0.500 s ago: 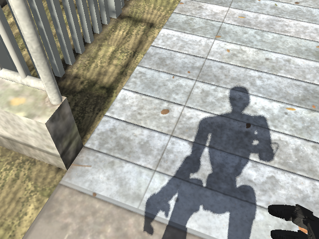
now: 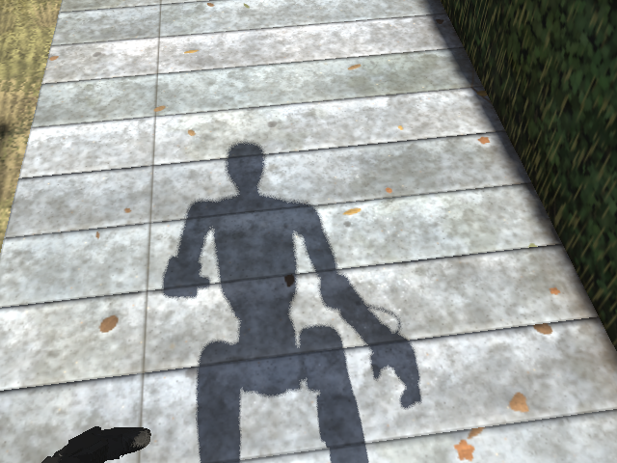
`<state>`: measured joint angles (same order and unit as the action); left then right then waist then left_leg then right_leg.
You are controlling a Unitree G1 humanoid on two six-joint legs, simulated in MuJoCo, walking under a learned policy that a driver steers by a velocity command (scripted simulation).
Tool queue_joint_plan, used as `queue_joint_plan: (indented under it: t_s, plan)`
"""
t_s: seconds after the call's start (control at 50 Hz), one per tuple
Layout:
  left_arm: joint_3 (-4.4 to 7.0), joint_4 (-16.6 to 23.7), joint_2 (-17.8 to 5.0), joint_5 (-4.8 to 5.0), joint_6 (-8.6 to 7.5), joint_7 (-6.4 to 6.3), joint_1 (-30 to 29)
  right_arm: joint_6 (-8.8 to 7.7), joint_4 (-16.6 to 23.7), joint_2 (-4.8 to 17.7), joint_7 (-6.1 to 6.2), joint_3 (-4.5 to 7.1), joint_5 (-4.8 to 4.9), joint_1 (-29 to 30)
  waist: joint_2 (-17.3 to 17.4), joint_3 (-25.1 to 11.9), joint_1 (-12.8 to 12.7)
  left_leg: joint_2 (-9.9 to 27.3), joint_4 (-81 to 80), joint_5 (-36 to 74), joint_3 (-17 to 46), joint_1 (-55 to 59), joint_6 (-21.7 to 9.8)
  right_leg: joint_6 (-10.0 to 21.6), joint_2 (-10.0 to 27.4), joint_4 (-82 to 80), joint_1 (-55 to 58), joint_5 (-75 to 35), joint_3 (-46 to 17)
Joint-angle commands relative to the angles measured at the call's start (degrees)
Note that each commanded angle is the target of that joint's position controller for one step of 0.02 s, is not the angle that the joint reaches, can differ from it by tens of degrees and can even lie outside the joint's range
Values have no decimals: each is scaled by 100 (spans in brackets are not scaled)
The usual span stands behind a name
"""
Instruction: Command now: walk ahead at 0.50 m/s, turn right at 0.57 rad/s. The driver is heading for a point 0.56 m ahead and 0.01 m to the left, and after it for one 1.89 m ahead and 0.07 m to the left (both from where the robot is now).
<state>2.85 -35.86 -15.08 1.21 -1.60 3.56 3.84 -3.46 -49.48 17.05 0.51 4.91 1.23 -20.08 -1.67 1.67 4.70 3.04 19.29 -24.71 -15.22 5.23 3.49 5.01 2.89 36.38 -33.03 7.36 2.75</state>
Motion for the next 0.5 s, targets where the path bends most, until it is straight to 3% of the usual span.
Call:
queue_joint_plan:
  t_s: [0.02,0.04,0.06,0.08,0.1,0.12,0.14,0.16,0.22,0.28,0.32,0.36,0.42,0.46,0.5]
  plan:
    - [577,-37,-1232,11,11,-110,1831,13,428,1064,89,202,8,257,390,-1039,-1342,989,2856,5489,179,-1276,-598,545,-583,-389,3044,-24,107]
    - [724,-70,-1976,43,19,-212,2017,-87,757,313,39,-41,-245,-168,-1184,-1450,-921,147,5088,809,283,-3885,-211,1407,982,-652,5081,350,-2749]
    - [615,156,-1825,5,-81,-179,2121,-331,870,396,-38,-109,-148,32,-993,-2514,-1023,-459,6069,-1048,1771,-4767,-205,2027,1720,-1695,5709,1114,-5183]
    - [481,76,-1394,-50,-160,-129,2019,-436,1043,811,-93,11,96,725,-421,-1878,-1205,-161,6158,-538,2074,-5326,-322,1628,1558,-1905,5384,905,-4448]
    - [430,57,-1231,-34,-202,-130,1764,-494,1095,737,-87,-30,99,879,-279,-1222,-1010,56,5733,-33,1999,-5317,-418,1426,1318,-1881,4560,480,-3637]
    - [373,123,-1051,-25,-205,-146,1335,-495,1007,708,-33,-21,-38,850,68,-844,-735,276,5255,330,1993,-4974,-403,1234,1061,-1887,3712,-25,-3025]
    - [310,222,-878,-77,-205,-164,1028,-436,961,770,-7,28,-123,747,-10,-662,-499,420,4898,560,2015,-4517,-380,1142,867,-1995,3042,-553,-2610]
    - [297,293,-850,-120,-210,-179,890,-356,957,769,-18,45,-146,664,-115,-620,-366,448,4741,700,2020,-4204,-333,1146,765,-2135,2636,-770,-2484]
    - [329,200,-953,-83,-264,-263,972,-206,984,544,-2,3,-224,749,-59,-496,-307,346,4103,1120,1881,-4036,-94,1208,581,-2315,2061,-1312,-2050]
    - [346,59,-1017,-39,-235,-369,1250,-197,1166,381,-6,-70,-221,1425,-161,-288,-538,176,2885,2126,1880,-4151,34,1013,369,-2312,1973,-1017,-1817]
    - [301,-41,-921,-41,-231,-398,1334,-234,1150,263,-81,-139,-176,1667,-320,-274,-692,90,1992,2878,1800,-3895,14,829,287,-2325,2035,-669,-1549]
    - [292,-185,-962,-41,-255,-390,1536,-278,1195,248,-161,-173,-115,1978,-367,-160,-888,44,1587,3341,1713,-3679,-51,779,418,-2357,2090,-397,-1537]
    - [293,-382,-1016,-52,-261,-363,1791,-315,1346,396,-241,-155,-57,2300,-354,38,-1037,46,1268,3018,1725,-4044,-306,777,782,-2185,2791,-497,-1713]
    - [312,-498,-1066,-60,-226,-372,1880,-329,1442,451,-298,-147,-43,2374,-362,136,-1037,19,1143,2456,1692,-4334,-523,720,1023,-2031,3348,-947,-1755]
    - [331,-550,-1125,-58,-179,-399,1793,-332,1427,505,-340,-123,-29,2111,-417,67,-870,-102,1037,1970,1566,-4049,-734,574,1068,-1751,3630,-1868,-1601]
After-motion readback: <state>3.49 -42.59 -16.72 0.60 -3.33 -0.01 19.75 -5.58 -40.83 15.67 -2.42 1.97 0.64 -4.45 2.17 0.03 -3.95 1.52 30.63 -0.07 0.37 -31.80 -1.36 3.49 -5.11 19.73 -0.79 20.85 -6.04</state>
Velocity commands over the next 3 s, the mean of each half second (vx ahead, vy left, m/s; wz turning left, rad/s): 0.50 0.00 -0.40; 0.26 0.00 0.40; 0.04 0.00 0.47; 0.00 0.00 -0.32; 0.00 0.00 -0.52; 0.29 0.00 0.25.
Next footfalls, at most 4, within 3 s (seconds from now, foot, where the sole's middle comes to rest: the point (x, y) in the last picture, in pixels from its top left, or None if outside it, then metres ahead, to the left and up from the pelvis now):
0.02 right None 0.18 -0.10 -0.76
0.56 left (278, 448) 0.49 0.06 -0.76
1.06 right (357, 370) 0.65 -0.13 -0.76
1.48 left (251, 434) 0.52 0.12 -0.76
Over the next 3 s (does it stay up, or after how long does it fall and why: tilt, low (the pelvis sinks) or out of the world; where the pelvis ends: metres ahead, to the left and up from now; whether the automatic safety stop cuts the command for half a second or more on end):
stays up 0.63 -0.04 0.02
